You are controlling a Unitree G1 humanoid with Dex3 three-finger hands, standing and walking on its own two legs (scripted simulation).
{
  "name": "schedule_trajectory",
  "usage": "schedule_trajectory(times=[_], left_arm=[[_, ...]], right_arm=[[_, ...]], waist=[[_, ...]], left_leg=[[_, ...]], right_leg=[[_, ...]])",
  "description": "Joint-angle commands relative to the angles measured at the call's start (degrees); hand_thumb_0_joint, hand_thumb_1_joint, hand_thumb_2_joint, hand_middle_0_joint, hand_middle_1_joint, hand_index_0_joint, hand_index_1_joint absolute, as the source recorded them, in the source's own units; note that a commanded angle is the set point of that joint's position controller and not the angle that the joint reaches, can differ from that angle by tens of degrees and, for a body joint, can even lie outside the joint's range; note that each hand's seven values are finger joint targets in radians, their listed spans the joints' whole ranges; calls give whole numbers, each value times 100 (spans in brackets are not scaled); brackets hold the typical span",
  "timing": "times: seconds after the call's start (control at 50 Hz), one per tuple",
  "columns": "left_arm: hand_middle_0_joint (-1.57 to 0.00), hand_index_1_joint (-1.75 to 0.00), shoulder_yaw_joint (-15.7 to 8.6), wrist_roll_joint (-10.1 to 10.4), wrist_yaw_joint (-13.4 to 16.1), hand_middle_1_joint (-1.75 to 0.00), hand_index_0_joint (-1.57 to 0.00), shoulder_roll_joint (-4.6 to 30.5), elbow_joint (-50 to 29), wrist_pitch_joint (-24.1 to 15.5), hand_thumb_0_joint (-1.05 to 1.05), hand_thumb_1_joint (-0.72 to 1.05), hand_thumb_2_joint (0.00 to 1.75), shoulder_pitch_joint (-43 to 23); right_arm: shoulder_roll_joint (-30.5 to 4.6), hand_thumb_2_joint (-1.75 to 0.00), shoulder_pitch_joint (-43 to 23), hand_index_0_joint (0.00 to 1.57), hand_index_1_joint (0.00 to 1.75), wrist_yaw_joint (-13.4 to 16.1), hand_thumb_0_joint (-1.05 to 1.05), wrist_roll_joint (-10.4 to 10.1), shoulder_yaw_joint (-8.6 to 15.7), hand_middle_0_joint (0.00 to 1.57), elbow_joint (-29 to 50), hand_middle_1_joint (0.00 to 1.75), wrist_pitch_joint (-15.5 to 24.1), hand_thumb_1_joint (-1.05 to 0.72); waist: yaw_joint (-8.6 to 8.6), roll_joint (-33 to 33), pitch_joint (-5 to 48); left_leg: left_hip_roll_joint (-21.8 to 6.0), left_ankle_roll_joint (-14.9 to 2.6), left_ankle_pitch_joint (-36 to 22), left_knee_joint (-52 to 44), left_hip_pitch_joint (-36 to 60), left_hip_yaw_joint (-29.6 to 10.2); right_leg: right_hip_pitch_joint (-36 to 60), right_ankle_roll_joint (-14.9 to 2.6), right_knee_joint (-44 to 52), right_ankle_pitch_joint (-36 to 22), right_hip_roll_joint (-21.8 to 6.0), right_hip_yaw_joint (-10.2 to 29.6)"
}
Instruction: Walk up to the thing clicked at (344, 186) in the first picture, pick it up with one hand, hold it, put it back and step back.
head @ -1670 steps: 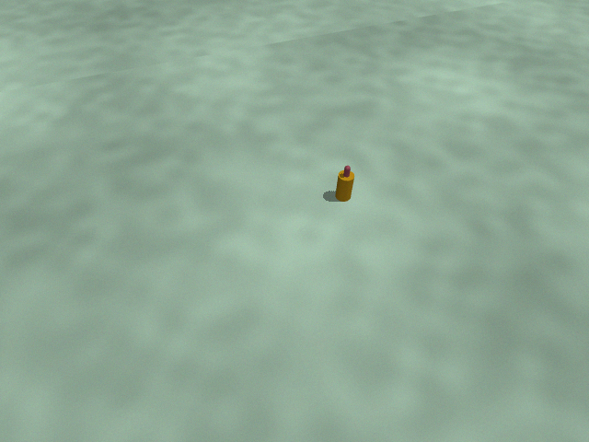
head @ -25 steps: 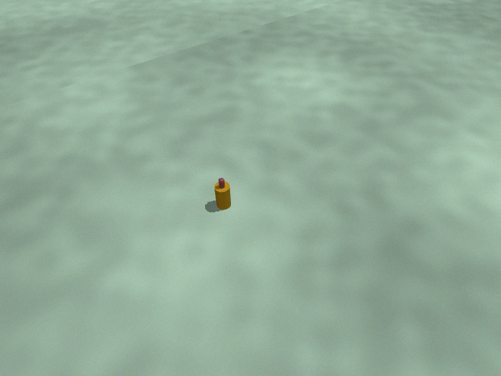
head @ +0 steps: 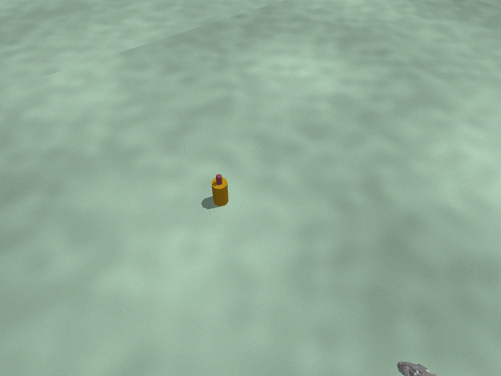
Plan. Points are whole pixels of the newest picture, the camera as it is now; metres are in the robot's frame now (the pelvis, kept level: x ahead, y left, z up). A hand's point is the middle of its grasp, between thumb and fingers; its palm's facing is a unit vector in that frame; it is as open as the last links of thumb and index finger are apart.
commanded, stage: step back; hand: left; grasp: from the side
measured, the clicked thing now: (219, 188) +1.01 +0.15 -0.67
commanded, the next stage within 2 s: stand in 0.06 s
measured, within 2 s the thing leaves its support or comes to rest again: neither
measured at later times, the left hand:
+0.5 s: hand out of the picture +0.07 +0.24 -0.14, palm faces -0.03 -0.94 -0.33, open 7.4 cm
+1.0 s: hand out of the picture +0.05 +0.24 -0.14, palm faces -0.02 -0.94 -0.35, open 7.4 cm
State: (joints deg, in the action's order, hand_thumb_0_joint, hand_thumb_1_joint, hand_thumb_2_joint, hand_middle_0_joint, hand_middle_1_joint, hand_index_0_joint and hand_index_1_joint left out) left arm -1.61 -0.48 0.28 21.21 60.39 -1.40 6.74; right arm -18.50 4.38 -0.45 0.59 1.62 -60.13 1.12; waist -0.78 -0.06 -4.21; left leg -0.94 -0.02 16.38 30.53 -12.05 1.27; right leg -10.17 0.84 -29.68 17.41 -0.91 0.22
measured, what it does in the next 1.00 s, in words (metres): stands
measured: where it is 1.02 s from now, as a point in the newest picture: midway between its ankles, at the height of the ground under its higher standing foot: outside the picture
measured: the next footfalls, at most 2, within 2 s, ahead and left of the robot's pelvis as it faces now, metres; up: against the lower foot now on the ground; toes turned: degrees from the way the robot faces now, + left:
none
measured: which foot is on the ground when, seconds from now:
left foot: down 0.00-1.00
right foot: down 0.00-1.00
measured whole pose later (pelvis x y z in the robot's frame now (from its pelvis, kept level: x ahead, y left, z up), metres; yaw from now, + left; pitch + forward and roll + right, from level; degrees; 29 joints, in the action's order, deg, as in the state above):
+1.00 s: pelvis -0.01 -0.01 +0.01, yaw +1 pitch -2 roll +0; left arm 0.5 -0.4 -0.3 20.1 65.4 -0.9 6.7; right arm -19.9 6.0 -1.0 0.4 0.0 -66.3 1.1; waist 0.2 0.2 -2.2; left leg -1.1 0.9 8.3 17.8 -7.5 0.7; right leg -6.3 0.3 -18.7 10.5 -0.6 -0.5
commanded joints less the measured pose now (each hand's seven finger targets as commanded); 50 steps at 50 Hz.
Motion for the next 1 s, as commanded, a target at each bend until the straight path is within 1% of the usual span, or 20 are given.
schedule_trajectory(times=[0.0,0.02,0.04,0.08,0.12,0.14,0.22,0.26,0.34,0.4,0.44,0.5,0.54,0.6,0.68,0.74,0.8,0.86,0.9,0.98], left_arm=[[-20,-30,-258,12,81,-30,-20,1232,-296,-134,0,90,90,-147],[-20,-30,-256,9,82,-30,-20,1230,-294,-127,0,90,90,-185],[-20,-30,-147,64,64,-30,-20,1063,-182,-107,0,90,90,-224],[-20,-30,-127,58,64,-30,-20,1050,-166,-102,0,90,90,-326],[-20,-30,-123,58,71,-30,-20,1070,-116,-85,0,90,90,-421],[-20,-30,-122,50,63,-30,-20,1086,-95,-88,0,90,90,-430],[-20,-30,-112,33,35,-30,-20,1078,-20,-92,0,90,90,-532],[-20,-30,-111,24,36,-30,-20,1100,28,-88,0,90,90,-562],[-20,-30,-109,4,18,-30,-20,1111,76,-86,0,90,90,-586],[-20,-30,-89,6,8,-30,-20,1092,113,-97,0,90,90,-580],[-20,-30,-83,-9,1,-30,-20,1112,155,-90,0,90,90,-503],[-20,-30,-80,-11,-8,-30,-20,1106,148,-91,0,90,90,-467],[-20,-30,-85,-14,-8,-30,-20,1130,145,-91,0,90,90,-445],[-20,-30,-61,7,-11,-30,-20,1115,148,-89,0,90,90,-411],[-20,-30,-39,7,-5,-30,-20,1119,158,-103,0,90,90,-287],[-20,-30,-41,17,-2,-30,-20,1161,157,-77,0,90,90,-287],[-20,-30,-30,12,-6,-30,-20,1165,143,-80,0,90,90,-264],[-20,-30,-27,28,-3,-30,-20,1147,167,-80,0,90,90,-221],[-20,-30,-17,28,-8,-30,-20,1117,186,-69,0,90,90,-168],[-20,-30,-17,20,-3,-30,-20,1138,155,-75,0,90,90,-207]], right_arm=[[-1292,-90,-201,20,30,126,0,-9,297,20,248,30,98,-90],[-1297,-90,-246,20,30,124,0,-9,296,20,223,30,91,-90],[-1307,-90,-231,20,30,109,0,-54,219,20,160,30,102,-90],[-1340,-90,-330,20,30,92,0,-54,211,20,110,30,110,-90],[-1330,-90,-327,20,30,95,0,-48,190,20,55,30,115,-90],[-1297,-90,-413,20,30,90,0,-43,176,20,48,30,112,-90],[-1281,-90,-446,20,30,82,0,-34,148,20,-45,30,123,-90],[-1275,-90,-454,20,30,72,0,-34,140,20,-82,30,107,-90],[-1294,-90,-471,20,30,58,0,-28,138,20,-146,30,112,-90],[-1317,-90,-452,20,30,46,0,-18,130,20,-204,30,106,-90],[-1298,-90,-406,20,30,29,0,-1,120,20,-244,30,88,-90],[-1345,-90,-324,20,30,14,0,2,128,20,-256,30,94,-90],[-1322,-90,-299,20,30,20,0,7,132,20,-259,30,95,-90],[-1351,-90,-208,20,30,28,0,3,121,20,-304,30,104,-90],[-1329,-90,-196,20,30,32,0,1,104,20,-306,30,102,-90],[-1316,-90,-60,20,30,35,0,2,75,20,-329,30,84,-90],[-1342,-90,-43,20,30,39,0,4,72,20,-316,30,89,-90],[-1363,-90,-23,20,30,44,0,-1,55,20,-332,30,88,-90],[-1376,-90,-41,20,30,50,0,-13,50,20,-337,30,95,-90],[-1378,-90,-105,20,30,52,0,-18,44,20,-291,30,93,-90]], waist=[[47,-136,940],[44,-92,919],[71,-94,882],[71,-63,808],[102,20,831],[63,-3,797],[79,72,799],[87,37,619],[106,129,657],[101,68,488],[95,31,289],[115,109,386],[106,-20,505],[129,45,554],[90,-59,569],[133,-40,424],[129,-4,574],[109,55,500],[99,86,460],[85,39,566]], left_leg=[[-591,-271,-2351,-352,439,-398],[-595,-243,-2259,-423,460,-380],[-649,-242,-2458,-665,653,-605],[-678,-214,-2580,-794,767,-600],[-699,-178,-2762,-917,824,-588],[-683,-161,-2619,-986,816,-573],[-688,-107,-2251,-1251,848,-553],[-653,-72,-1809,-1410,747,-545],[-655,-62,-1348,-1528,747,-534],[-640,-53,-993,-1618,599,-567],[-608,-35,-479,-1713,480,-603],[-616,-60,-335,-1692,465,-631],[-636,-72,-466,-1646,581,-636],[-647,-74,-735,-1623,568,-643],[-657,-84,-966,-1562,614,-641],[-619,-62,-624,-1623,490,-647],[-659,-79,-933,-1576,574,-635],[-659,-87,-1071,-1541,544,-620],[-652,-69,-999,-1579,568,-631],[-683,-81,-1286,-1487,681,-617]], right_leg=[[459,-348,290,-2528,-577,492],[421,-346,328,-2496,-588,504],[369,-279,547,-2604,-610,494],[418,-196,728,-2544,-593,473],[577,-184,805,-2528,-597,443],[599,-174,896,-2450,-615,435],[683,-152,1126,-2092,-637,460],[565,-134,1286,-1725,-629,477],[514,-158,1427,-1328,-634,488],[439,-155,1521,-1053,-637,514],[178,-138,1621,-493,-601,509],[148,-152,1635,-417,-605,529],[123,-187,1604,-411,-630,555],[257,-195,1562,-769,-647,568],[259,-193,1529,-939,-653,550],[142,-189,1568,-591,-618,539],[236,-210,1500,-885,-654,548],[263,-198,1486,-1048,-665,562],[206,-191,1491,-969,-636,527],[260,-201,1471,-1168,-657,518]])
